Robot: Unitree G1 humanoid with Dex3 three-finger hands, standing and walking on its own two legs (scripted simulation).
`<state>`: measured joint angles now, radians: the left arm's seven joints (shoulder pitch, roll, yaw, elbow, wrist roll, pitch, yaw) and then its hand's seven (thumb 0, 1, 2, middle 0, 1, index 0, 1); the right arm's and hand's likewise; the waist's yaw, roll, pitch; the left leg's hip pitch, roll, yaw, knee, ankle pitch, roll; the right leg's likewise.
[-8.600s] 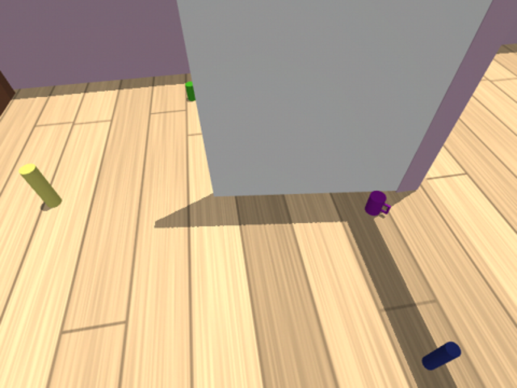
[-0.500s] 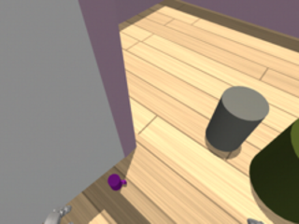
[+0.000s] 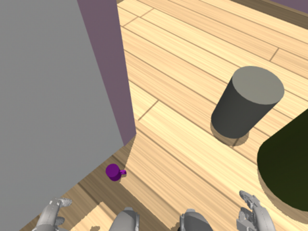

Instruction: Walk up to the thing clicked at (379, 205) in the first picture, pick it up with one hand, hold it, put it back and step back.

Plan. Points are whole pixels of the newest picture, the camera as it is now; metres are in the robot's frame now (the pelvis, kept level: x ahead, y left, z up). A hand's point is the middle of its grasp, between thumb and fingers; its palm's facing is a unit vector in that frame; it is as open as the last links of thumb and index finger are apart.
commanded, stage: rise first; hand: left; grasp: from above
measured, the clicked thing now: (116, 172) +0.42 +0.24 -0.65
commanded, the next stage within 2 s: none
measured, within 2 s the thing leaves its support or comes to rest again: neither
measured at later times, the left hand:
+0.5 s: hand (77, 213) +0.18 +0.28 -0.27, palm faces -0.39 -0.66 -0.64, open 14.1 cm
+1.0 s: hand (89, 190) +0.28 +0.31 -0.44, palm faces -0.49 -0.23 -0.84, open 14.0 cm
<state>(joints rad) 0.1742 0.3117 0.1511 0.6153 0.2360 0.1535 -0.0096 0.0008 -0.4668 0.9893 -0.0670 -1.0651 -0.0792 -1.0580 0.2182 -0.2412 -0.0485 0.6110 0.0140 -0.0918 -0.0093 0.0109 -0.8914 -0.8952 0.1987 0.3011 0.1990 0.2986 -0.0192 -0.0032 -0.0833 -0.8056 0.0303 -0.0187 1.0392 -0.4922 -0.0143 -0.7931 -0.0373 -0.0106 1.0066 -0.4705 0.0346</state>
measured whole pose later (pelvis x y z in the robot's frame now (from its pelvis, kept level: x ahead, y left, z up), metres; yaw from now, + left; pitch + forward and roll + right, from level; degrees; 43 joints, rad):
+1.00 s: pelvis -0.09 +0.00 -0.30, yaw -3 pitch +33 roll -5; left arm -0.51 0.63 0.17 0.96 0.97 -0.25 0.14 0.00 -0.52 1.01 -0.07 -1.06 -0.08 -1.05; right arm 0.12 -0.27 -0.06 0.73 -0.04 -0.07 0.07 0.01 -0.90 -0.90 0.20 0.30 0.20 0.30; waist -0.05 0.00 -0.10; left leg -2.08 0.01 -0.11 2.17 -0.67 -0.03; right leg -2.04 -0.02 -0.02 2.11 -0.64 0.04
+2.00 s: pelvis -0.08 +0.01 -0.36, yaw -5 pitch +34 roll -8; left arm -0.80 0.73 0.16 1.34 1.29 -0.31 0.39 0.00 -0.49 0.97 -0.08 -1.06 -0.11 -1.03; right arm 0.11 -0.26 -0.02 0.76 -0.13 -0.02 0.14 0.00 -0.91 -0.90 0.20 0.30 0.20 0.30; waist -0.15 -0.02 -0.07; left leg -2.28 -0.01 -0.14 2.39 -0.71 -0.02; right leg -2.21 -0.01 -0.03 2.30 -0.68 0.06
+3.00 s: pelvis -0.08 +0.00 -0.37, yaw -6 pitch +34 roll -8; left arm -0.91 0.76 0.12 1.43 1.22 -0.22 0.33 0.00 -0.45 0.93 -0.07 -1.14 -0.13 -1.08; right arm 0.18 -0.28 0.06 0.74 -0.13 -0.02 0.15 0.00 -0.91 -0.89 0.20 0.30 0.20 0.30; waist -0.23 0.00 -0.01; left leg -2.30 -0.01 -0.16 2.41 -0.71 -0.03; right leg -2.25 0.00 -0.04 2.31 -0.67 0.06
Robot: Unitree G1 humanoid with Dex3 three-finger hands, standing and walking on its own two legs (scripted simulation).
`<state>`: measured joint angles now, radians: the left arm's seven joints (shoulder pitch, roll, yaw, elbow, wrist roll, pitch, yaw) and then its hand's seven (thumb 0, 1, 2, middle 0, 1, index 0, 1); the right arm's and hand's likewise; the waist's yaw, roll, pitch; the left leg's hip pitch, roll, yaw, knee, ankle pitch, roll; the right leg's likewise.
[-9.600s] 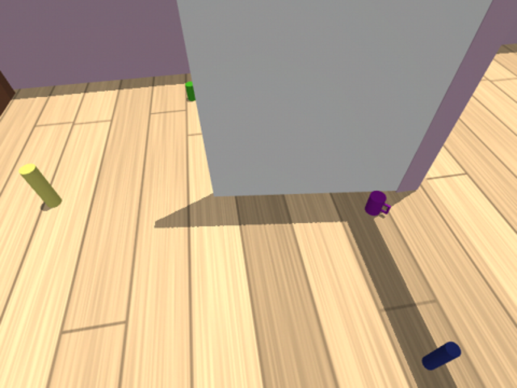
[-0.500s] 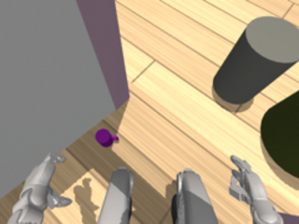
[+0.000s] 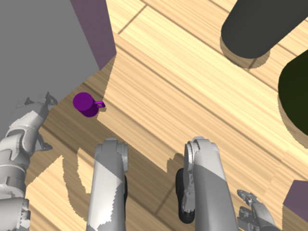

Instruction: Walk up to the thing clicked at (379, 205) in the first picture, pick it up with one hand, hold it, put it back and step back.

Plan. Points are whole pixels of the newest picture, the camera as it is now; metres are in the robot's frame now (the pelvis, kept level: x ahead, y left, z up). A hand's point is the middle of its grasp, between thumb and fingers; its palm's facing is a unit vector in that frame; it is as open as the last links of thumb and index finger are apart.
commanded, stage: rise first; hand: left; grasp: from above
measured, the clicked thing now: (90, 105) +0.49 +0.27 -0.35
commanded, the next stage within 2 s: approach in 1.18 s
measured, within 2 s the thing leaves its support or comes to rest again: neither
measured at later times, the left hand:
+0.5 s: hand (54, 116) +0.40 +0.33 -0.20, palm faces -0.47 -0.07 -0.88, open 14.0 cm
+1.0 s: hand (61, 113) +0.42 +0.33 -0.23, palm faces -0.47 -0.06 -0.88, open 13.8 cm
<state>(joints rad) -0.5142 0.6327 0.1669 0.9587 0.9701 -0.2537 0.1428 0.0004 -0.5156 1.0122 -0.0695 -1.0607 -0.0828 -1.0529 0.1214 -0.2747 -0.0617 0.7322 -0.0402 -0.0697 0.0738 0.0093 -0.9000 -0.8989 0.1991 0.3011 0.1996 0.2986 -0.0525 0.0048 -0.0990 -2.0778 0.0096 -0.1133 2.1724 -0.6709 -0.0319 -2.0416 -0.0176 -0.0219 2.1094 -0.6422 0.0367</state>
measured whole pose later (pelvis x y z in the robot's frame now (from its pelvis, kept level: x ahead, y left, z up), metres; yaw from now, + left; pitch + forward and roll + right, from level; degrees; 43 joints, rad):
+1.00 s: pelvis +0.01 +0.01 -0.06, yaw -2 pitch +34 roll -8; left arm -0.80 0.73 0.16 1.34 1.29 -0.31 0.39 0.00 -0.49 0.97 -0.08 -1.06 -0.11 -1.03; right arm 0.11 -0.26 -0.02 0.76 -0.13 -0.02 0.14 0.00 -0.91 -0.90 0.20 0.30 0.20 0.30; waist -0.15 -0.02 -0.07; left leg -2.28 -0.01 -0.14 2.39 -0.71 -0.02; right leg -2.21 -0.01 -0.03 2.30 -0.68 0.06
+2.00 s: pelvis +0.01 +0.01 -0.07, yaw -3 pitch +34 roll -8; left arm -0.91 0.76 0.12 1.43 1.22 -0.22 0.33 0.00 -0.45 0.93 -0.07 -1.14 -0.13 -1.08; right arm 0.18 -0.28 0.06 0.74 -0.13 -0.02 0.15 0.00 -0.91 -0.89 0.20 0.30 0.20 0.30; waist -0.23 0.00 -0.01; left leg -2.30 -0.01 -0.16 2.41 -0.71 -0.03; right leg -2.25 0.00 -0.04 2.31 -0.67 0.06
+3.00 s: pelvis +0.01 +0.01 -0.09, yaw -5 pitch +32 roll -10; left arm -1.02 0.81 0.10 1.64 1.28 -0.26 0.56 0.00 -0.46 0.98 -0.08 -1.07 0.00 -0.99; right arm 0.09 -0.31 0.15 0.71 -0.23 -0.09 0.19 0.00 -0.91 -0.90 0.20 0.30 0.20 0.30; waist -0.29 -0.04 0.02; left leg -2.36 -0.02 -0.20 2.50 -0.71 -0.03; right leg -2.28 0.01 -0.06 2.37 -0.66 0.07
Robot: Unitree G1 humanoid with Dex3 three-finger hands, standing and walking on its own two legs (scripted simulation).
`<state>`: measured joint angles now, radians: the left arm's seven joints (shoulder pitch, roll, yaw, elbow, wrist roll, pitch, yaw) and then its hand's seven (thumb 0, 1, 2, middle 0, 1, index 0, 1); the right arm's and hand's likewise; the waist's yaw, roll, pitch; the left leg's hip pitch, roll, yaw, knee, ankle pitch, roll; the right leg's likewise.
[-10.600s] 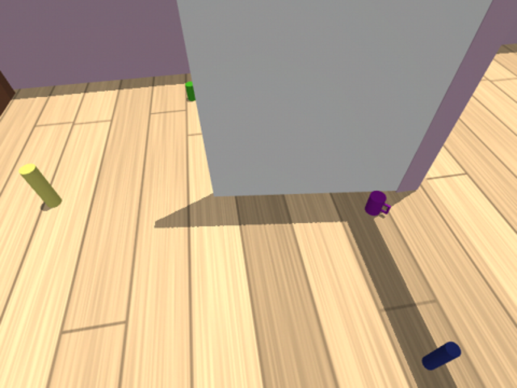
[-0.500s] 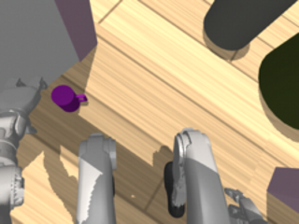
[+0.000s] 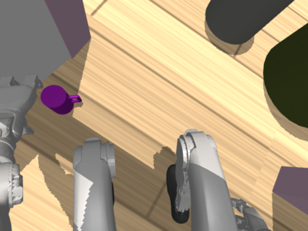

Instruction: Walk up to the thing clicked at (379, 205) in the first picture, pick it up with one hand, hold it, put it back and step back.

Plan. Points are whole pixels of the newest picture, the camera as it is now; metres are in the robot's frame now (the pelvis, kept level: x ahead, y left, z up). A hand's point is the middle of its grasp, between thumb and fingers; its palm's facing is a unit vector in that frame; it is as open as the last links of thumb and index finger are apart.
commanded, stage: rise first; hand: left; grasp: from above
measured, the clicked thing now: (63, 100) +0.47 +0.28 -0.29
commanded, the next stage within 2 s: approach in 0.18 s
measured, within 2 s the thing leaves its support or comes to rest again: neither
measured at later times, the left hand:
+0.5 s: hand (36, 105) +0.43 +0.32 -0.19, palm faces -0.46 -0.06 -0.89, open 13.8 cm
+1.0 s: hand (44, 101) +0.44 +0.30 -0.19, palm faces -0.53 -0.08 -0.84, open 13.5 cm
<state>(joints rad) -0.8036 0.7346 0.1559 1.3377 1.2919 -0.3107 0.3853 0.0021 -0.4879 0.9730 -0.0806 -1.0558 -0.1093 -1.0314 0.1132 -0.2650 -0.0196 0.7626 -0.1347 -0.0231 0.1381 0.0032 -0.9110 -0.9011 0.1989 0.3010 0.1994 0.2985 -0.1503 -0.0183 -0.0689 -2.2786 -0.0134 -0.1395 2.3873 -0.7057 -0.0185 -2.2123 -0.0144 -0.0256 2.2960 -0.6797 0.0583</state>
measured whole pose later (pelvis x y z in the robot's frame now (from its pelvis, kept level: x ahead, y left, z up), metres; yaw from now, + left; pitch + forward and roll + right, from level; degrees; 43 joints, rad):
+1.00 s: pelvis +0.00 +0.00 -0.01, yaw -1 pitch +34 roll -8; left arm -0.91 0.76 0.12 1.43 1.22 -0.22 0.33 0.00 -0.45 0.93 -0.07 -1.14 -0.13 -1.08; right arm 0.18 -0.28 0.06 0.74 -0.13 -0.02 0.15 0.00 -0.91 -0.89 0.20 0.30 0.20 0.30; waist -0.23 0.00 -0.01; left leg -2.30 -0.01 -0.16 2.41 -0.71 -0.03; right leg -2.25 0.00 -0.04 2.31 -0.67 0.06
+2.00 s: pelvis +0.00 +0.00 -0.03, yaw -3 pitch +32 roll -10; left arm -1.02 0.81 0.10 1.64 1.28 -0.26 0.56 0.00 -0.46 0.98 -0.08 -1.07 0.00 -0.99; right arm 0.09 -0.31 0.15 0.71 -0.23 -0.09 0.19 0.00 -0.91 -0.90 0.20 0.30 0.20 0.30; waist -0.29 -0.04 0.02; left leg -2.36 -0.02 -0.20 2.50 -0.71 -0.03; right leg -2.28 0.01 -0.06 2.37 -0.66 0.07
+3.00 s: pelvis +0.00 +0.00 -0.03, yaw -2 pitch +32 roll -10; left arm -1.02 0.78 0.07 1.61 1.27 -0.25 0.54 0.00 -0.34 1.13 -0.11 -1.32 0.00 -1.20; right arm 0.08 -0.31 0.13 0.74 -0.24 -0.10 0.19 0.00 -0.92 -0.90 0.20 0.30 0.20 0.30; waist -0.27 -0.04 0.02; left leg -2.36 -0.03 -0.19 2.50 -0.71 -0.03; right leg -2.27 0.00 -0.06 2.38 -0.67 0.06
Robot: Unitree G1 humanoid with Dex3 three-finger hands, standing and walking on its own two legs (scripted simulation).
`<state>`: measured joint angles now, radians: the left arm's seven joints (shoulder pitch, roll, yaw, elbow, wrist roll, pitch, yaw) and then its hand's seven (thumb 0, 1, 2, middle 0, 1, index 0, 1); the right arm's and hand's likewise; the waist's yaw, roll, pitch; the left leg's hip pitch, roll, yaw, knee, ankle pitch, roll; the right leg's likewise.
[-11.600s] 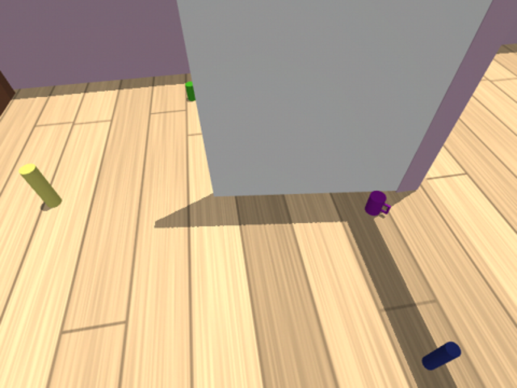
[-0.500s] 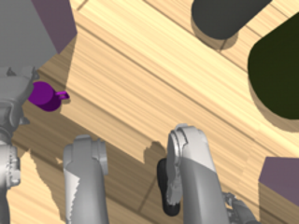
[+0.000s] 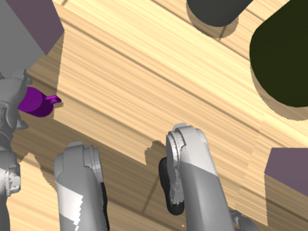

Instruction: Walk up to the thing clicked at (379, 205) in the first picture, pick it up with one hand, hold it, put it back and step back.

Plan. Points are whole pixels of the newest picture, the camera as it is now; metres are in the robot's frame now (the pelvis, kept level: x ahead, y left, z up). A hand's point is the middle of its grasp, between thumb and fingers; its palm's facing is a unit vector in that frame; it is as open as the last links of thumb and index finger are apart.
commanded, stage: close in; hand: left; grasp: from above
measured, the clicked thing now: (41, 102) +0.47 +0.29 -0.28
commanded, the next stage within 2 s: rest palm in 0.06 s
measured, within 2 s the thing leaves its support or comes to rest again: neither
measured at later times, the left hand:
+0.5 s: hand (29, 98) +0.46 +0.29 -0.22, palm faces -0.42 -0.10 -0.90, open 13.6 cm
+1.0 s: hand (32, 100) +0.46 +0.29 -0.22, palm faces -0.42 -0.12 -0.90, open 14.3 cm
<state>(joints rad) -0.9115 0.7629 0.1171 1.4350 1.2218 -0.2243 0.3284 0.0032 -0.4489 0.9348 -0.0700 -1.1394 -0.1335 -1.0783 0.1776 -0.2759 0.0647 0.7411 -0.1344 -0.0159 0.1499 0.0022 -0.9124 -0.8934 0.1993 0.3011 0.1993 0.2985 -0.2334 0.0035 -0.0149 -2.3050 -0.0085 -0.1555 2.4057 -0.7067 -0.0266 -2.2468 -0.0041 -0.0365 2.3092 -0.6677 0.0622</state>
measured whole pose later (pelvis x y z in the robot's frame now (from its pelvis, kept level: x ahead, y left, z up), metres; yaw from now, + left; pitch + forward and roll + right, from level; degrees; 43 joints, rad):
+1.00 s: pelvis +0.00 +0.00 -0.02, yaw -2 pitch +32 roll -10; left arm -1.02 0.81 0.10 1.64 1.28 -0.26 0.56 0.00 -0.46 0.98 -0.08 -1.07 0.00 -0.99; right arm 0.09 -0.31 0.15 0.71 -0.23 -0.09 0.19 0.00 -0.91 -0.90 0.20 0.30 0.20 0.30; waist -0.29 -0.04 0.02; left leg -2.36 -0.02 -0.20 2.50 -0.71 -0.03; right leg -2.28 0.01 -0.06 2.37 -0.66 0.07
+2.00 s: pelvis +0.00 +0.00 -0.02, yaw -2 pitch +32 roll -10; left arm -1.02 0.78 0.07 1.61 1.27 -0.25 0.54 0.00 -0.34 1.13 -0.11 -1.32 0.00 -1.20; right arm 0.08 -0.31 0.13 0.74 -0.24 -0.10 0.19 0.00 -0.92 -0.90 0.20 0.30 0.20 0.30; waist -0.27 -0.04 0.02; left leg -2.36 -0.03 -0.19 2.50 -0.71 -0.03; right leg -2.27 0.00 -0.06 2.38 -0.67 0.06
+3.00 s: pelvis +0.00 +0.01 -0.02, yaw -1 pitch +32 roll -10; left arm -1.04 0.78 0.04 1.58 1.26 -0.24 0.51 0.00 -0.13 1.12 -0.13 -1.58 -0.05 -1.43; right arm 0.07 -0.31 0.13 0.73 -0.23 -0.09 0.18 0.00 -0.92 -0.90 0.20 0.30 0.20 0.30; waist -0.26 -0.03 0.02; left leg -2.36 -0.04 -0.18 2.49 -0.70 -0.02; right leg -2.27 0.00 -0.05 2.37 -0.67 0.07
